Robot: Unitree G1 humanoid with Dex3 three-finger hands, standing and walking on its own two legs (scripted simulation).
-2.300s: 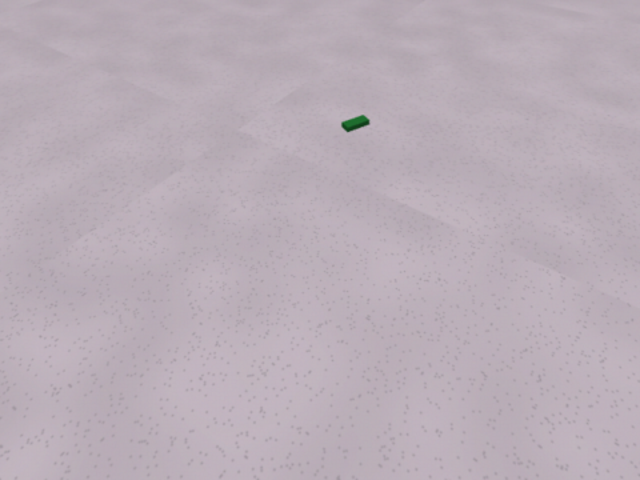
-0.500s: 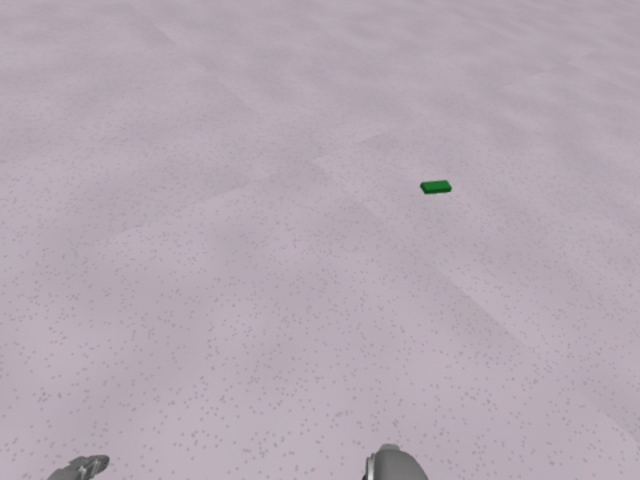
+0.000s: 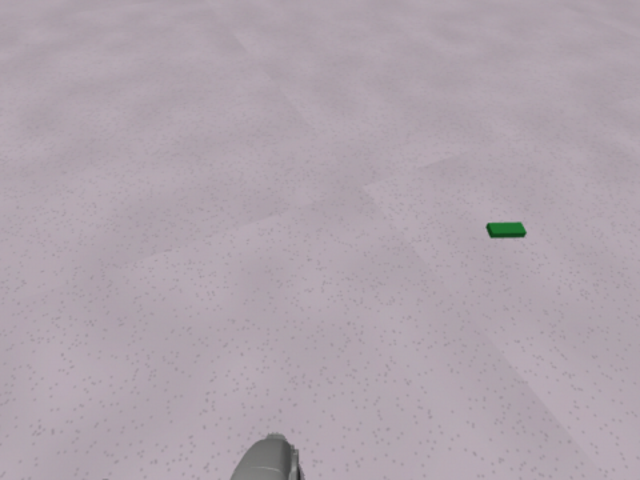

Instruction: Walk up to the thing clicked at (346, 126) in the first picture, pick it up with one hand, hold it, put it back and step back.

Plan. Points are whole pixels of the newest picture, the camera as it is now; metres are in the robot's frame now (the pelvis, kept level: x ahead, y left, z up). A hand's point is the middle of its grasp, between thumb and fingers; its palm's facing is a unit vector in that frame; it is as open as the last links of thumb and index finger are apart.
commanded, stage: walk up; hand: left
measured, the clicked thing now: (505, 230) +1.26 -0.67 -0.75
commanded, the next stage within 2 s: none
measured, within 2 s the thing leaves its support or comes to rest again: neither
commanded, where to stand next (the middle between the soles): +0.91 -0.90 m, yaw +9 degrees
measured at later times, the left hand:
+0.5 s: hand (284, 332) +0.37 +0.12 -0.14, palm faces -0.05 -0.95 -0.31, open 7.4 cm
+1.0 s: hand (362, 339) +0.39 -0.02 -0.18, palm faces +0.05 -0.96 -0.27, open 7.4 cm
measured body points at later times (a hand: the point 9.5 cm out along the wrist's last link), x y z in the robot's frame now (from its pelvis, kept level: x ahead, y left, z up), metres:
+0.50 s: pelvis +0.22 -0.16 -0.02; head +0.23 -0.13 +0.43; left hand +0.37 +0.17 -0.12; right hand +0.24 -0.51 -0.10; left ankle +0.17 +0.06 -0.73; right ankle +0.33 -0.34 -0.73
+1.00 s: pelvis +0.37 -0.29 -0.02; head +0.38 -0.24 +0.43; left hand +0.39 +0.03 -0.16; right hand +0.45 -0.62 -0.09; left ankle +0.45 -0.20 -0.73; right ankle +0.33 -0.36 -0.70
